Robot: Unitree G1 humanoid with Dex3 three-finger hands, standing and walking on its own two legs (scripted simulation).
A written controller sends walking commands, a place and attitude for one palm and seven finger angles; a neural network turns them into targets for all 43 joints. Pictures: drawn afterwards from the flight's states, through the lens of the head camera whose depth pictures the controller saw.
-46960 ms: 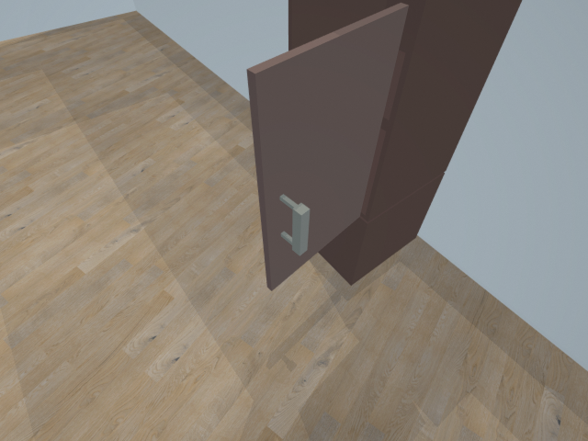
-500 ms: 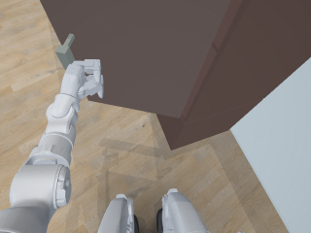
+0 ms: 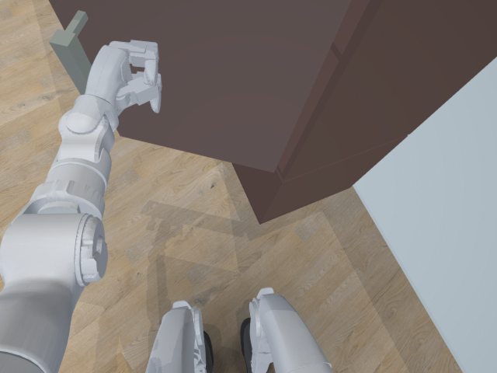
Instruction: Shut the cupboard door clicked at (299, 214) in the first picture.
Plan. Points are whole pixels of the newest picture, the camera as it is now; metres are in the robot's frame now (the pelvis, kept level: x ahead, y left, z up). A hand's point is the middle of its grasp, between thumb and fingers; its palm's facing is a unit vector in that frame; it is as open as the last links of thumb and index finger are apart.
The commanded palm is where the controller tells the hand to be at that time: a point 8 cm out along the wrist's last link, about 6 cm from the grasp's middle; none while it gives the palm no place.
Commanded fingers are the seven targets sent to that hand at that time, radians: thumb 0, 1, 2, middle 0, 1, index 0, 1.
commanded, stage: push the door shut along its arc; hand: left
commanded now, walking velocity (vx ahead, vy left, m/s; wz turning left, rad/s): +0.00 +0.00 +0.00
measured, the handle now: (89, 65) +0.58 +0.18 +0.06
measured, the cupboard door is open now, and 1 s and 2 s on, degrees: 54 37 37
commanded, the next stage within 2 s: pull the fist back off the door in 0.48 s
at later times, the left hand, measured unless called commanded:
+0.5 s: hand (174, 62) +0.58 +0.06 +0.06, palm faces -0.42 -0.90 -0.04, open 3.2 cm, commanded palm +0.60 +0.06 +0.06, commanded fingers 0.00 0.90 0.90 -1.30 -1.50 -1.30 -1.50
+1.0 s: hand (193, 68) +0.58 +0.03 +0.05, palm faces +0.01 -1.00 -0.03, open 3.1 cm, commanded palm +0.53 +0.07 +0.06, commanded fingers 0.00 0.90 0.90 -1.30 -1.50 -1.30 -1.50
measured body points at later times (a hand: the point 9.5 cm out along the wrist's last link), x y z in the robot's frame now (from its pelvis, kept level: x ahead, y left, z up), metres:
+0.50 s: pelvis +0.00 +0.00 -0.02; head +0.20 +0.03 +0.38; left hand +0.60 +0.11 +0.07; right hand -0.03 -0.27 -0.11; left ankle +0.03 +0.07 -0.60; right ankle +0.04 -0.09 -0.60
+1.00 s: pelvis +0.02 -0.01 +0.01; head +0.20 +0.00 +0.43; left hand +0.57 +0.08 +0.06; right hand -0.02 -0.24 -0.11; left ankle +0.03 +0.07 -0.60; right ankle +0.04 -0.09 -0.60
